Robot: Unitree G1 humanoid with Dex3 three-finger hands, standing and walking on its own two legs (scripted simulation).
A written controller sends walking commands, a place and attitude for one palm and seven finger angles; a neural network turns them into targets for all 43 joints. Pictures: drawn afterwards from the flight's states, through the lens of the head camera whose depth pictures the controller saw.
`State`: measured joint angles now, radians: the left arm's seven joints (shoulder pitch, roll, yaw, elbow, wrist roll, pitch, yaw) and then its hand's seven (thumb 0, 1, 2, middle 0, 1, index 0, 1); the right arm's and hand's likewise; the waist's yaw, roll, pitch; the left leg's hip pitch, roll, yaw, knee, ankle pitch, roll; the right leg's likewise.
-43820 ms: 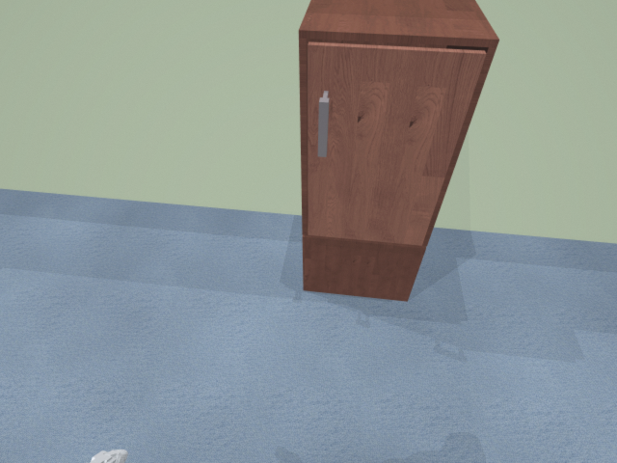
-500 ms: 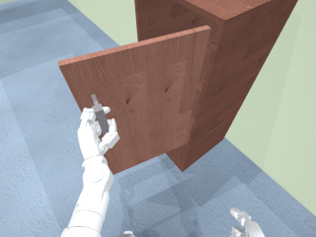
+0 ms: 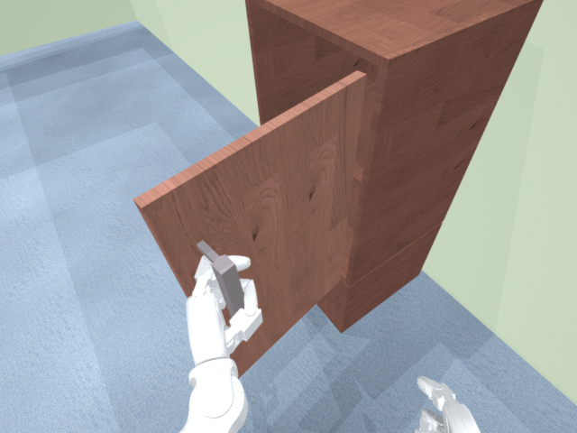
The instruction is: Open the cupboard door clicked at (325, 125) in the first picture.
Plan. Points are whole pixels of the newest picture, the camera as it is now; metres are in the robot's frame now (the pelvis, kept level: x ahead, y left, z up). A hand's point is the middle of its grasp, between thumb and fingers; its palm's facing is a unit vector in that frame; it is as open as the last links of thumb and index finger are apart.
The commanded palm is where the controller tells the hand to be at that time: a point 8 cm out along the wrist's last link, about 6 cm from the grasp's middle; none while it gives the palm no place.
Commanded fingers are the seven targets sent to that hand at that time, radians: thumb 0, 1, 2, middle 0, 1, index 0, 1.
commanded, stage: open thumb and fingers to let go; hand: left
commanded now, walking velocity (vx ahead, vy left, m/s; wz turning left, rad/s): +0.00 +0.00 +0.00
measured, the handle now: (223, 284) +0.31 +0.10 +0.05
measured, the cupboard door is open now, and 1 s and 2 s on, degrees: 99 95 98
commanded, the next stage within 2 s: slide the hand sideways off the handle in 0.84 s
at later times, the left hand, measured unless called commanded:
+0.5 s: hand (240, 305) +0.28 +0.07 +0.05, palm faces +0.33 -0.94 -0.02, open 11.9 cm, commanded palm +0.24 +0.11 +0.05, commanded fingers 0.00 -0.50 0.30 -0.28 -1.05 -0.28 -1.05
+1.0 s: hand (237, 306) +0.28 +0.08 +0.05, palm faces +0.22 -0.98 -0.03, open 15.1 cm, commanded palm +0.24 +0.11 +0.05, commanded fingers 0.00 -0.50 0.30 -0.15 -0.30 -0.15 -0.30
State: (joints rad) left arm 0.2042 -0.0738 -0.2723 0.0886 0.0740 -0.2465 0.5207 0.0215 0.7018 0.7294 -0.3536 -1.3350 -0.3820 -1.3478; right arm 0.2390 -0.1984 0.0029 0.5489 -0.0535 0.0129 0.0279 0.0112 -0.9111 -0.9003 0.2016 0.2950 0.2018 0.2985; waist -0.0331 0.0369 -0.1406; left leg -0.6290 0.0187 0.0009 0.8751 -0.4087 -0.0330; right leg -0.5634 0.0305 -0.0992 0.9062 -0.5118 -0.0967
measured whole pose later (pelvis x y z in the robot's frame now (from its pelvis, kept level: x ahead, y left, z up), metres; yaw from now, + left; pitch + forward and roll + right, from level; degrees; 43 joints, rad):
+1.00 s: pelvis -0.02 +0.03 -0.01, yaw +0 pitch +10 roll +0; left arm 0.07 -0.07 -0.27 0.16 0.08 -0.22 0.49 -0.01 -0.49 0.30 -0.34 -0.54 -0.32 -0.58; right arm 0.19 -0.19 0.02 0.56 -0.05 -0.01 0.03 0.01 -0.91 -0.90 0.20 0.30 0.20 0.30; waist -0.01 0.04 -0.13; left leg -0.71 0.00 0.00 0.95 -0.42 0.00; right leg -0.63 0.01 -0.10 0.96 -0.51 -0.06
